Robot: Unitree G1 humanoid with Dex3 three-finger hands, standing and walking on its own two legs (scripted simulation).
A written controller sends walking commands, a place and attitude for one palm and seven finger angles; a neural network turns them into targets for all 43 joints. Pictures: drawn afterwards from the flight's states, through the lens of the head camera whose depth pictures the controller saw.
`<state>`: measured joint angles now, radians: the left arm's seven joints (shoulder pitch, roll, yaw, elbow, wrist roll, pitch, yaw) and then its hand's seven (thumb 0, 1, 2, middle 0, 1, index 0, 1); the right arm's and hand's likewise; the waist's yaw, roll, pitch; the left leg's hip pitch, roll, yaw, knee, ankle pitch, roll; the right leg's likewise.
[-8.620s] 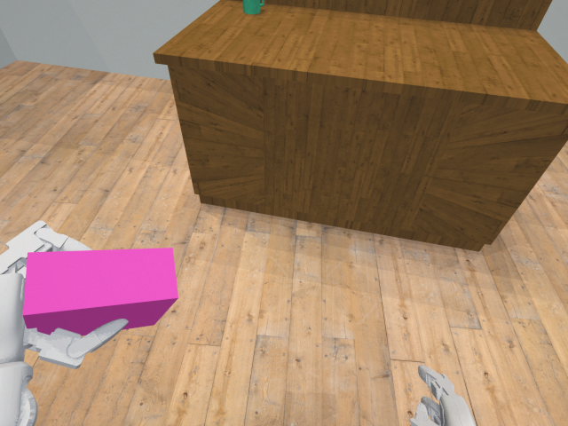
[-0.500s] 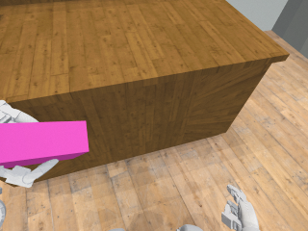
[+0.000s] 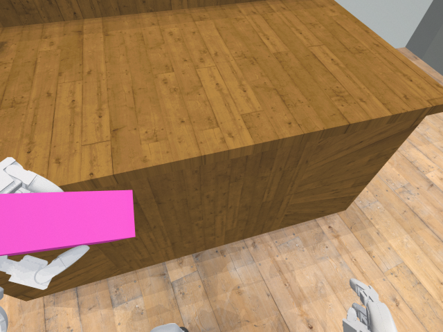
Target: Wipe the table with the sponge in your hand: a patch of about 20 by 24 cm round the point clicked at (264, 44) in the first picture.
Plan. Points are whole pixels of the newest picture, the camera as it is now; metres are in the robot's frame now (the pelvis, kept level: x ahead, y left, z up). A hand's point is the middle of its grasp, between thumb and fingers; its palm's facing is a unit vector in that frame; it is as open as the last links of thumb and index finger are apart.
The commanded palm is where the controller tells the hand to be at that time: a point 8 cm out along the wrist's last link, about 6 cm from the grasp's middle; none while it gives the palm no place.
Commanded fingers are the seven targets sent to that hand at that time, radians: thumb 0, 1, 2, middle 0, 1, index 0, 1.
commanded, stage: come to a stop and stand still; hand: left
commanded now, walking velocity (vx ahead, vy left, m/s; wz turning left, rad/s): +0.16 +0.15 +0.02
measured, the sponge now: (85, 221) +0.23 +0.19 +0.15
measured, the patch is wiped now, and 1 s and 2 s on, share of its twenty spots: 0.00 0.00 0.00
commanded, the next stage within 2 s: look again from close up in 1.84 s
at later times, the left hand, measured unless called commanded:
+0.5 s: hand (43, 207) +0.23 +0.24 +0.17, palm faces +0.39 -0.82 -0.42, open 9.9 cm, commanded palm +0.18 +0.28 +0.19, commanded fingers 0.00 0.10 1.30 -1.20 -1.60 -1.20 -1.60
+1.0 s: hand out of the picture +0.18 +0.31 +0.18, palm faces +0.47 -0.82 -0.32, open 9.9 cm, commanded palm +0.13 +0.32 +0.19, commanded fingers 0.00 0.10 1.30 -1.20 -1.60 -1.20 -1.60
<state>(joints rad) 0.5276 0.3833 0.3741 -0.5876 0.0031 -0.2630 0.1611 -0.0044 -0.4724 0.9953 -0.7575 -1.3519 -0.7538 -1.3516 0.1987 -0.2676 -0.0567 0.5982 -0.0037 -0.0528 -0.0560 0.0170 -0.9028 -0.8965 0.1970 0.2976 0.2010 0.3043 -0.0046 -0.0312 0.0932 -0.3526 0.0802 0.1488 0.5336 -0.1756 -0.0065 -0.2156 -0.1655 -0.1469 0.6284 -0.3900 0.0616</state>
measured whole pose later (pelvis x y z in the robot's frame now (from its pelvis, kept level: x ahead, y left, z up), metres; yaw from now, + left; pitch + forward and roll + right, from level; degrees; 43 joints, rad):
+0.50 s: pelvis +0.02 +0.00 +0.01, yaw +0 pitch -1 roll +1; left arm 0.47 0.34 0.33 -0.50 -0.03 -0.14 0.15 0.00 -0.47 1.00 -0.76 -1.35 -0.75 -1.35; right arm 0.18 -0.19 0.04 0.63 0.00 -0.05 -0.05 0.02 -0.90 -0.90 0.20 0.30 0.21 0.30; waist 0.01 0.01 0.05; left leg -0.34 0.03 0.05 0.77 -0.43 -0.03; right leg -0.29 0.00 -0.12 0.54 -0.24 -0.08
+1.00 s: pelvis -0.03 +0.04 +0.01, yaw +0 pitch -5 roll +0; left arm 0.31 0.36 0.37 -0.35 -0.01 -0.24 0.10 0.00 -0.47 1.00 -0.76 -1.35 -0.76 -1.35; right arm 0.27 -0.18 0.04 0.60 0.00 -0.18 0.00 0.02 -0.90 -0.90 0.20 0.30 0.20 0.30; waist 0.07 -0.05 0.06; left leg -0.20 -0.05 0.04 0.50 -0.22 0.07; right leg -0.26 0.01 -0.04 0.48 -0.18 -0.02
